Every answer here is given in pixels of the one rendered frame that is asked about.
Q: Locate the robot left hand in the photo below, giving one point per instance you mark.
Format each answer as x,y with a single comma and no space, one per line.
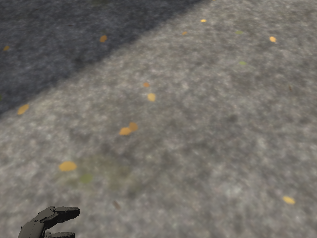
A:
46,219

